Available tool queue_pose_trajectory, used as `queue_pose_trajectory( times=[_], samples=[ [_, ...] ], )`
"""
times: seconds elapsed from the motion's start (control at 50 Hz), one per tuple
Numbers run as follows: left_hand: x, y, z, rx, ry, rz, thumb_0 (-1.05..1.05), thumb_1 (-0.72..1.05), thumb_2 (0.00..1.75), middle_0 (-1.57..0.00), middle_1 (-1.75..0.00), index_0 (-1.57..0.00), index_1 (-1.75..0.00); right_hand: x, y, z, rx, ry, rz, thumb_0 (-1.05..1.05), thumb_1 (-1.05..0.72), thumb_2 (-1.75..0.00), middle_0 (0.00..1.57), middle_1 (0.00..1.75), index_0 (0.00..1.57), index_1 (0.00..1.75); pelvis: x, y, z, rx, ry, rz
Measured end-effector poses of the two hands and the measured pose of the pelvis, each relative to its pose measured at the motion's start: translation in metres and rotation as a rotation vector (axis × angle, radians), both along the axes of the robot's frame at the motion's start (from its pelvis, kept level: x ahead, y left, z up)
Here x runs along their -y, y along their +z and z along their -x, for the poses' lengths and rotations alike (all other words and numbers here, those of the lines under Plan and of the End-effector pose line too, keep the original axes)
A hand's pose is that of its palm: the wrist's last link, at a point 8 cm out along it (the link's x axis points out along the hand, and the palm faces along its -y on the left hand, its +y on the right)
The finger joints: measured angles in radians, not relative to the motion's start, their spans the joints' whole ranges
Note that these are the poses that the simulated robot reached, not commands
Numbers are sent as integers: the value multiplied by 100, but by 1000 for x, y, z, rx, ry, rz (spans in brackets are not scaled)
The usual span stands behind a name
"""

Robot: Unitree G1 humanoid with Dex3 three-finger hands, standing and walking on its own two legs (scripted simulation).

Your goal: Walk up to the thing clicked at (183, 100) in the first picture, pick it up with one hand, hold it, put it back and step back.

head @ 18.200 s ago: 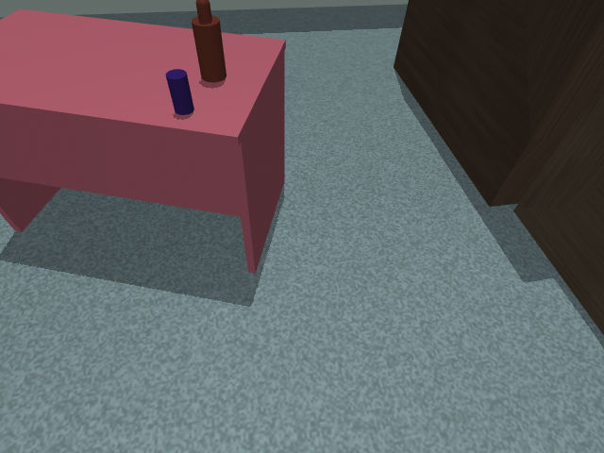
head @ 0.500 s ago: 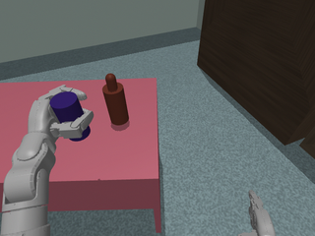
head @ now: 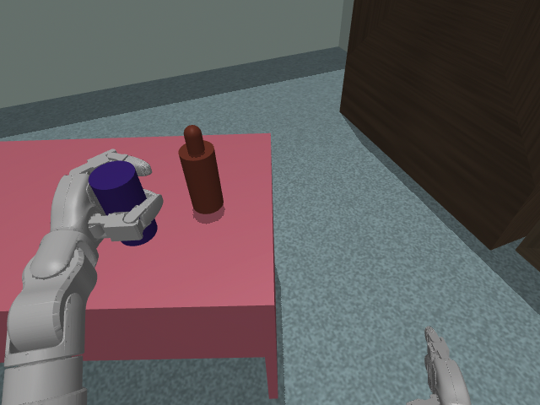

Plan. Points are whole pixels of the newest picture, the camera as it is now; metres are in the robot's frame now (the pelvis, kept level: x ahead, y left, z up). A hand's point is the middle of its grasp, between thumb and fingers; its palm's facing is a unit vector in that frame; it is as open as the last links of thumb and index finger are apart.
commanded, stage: crouch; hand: left
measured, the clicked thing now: (126, 205) +0.33 +0.17 +0.18
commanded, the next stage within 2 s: lower in 1.10 s
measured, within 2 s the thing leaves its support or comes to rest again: neither
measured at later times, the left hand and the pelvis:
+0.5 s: hand (156, 212) +0.37 +0.16 +0.12, palm faces +0.08 -1.00 +0.01, open 7.1 cm; pelvis +0.00 +0.00 +0.00, yaw -1 degrees
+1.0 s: hand (170, 213) +0.41 +0.16 +0.08, palm faces +0.06 -1.00 +0.00, open 7.1 cm; pelvis +0.00 +0.00 -0.01, yaw -1 degrees
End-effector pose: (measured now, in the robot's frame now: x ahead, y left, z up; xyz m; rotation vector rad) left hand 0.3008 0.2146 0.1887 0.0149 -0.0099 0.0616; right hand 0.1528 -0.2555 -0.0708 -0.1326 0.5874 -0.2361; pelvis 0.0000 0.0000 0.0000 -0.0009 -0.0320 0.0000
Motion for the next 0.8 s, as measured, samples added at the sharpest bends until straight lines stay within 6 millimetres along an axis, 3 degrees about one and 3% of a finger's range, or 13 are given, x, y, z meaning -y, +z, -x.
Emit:
queue_pose_trajectory(
  times=[0.2,0.34,0.48,0.8],
  samples=[
    [3,-5,-5,1,4,9,-1,-5,112,-89,-109,-89,-109,-5,-2,2,-12,13,-7,-2,55,-5,6,6,5,5,1,0,1,-3,0,0],
    [2,-32,-20,-67,20,15,-1,-5,113,-89,-109,-89,-109,-12,-9,7,-43,24,-17,-2,56,-4,6,6,5,5,1,-1,2,-18,-2,-2],
    [4,-61,-41,-83,20,25,-1,-5,112,-89,-110,-89,-109,-4,-6,12,-51,2,16,-2,56,-4,6,6,5,5,2,-2,3,-43,-8,-3],
    [5,-97,-75,-62,8,17,0,-5,112,-89,-109,-89,-109,9,-7,20,-112,-51,58,-2,55,-4,6,6,5,5,-1,-7,1,-103,-23,1]
  ],
)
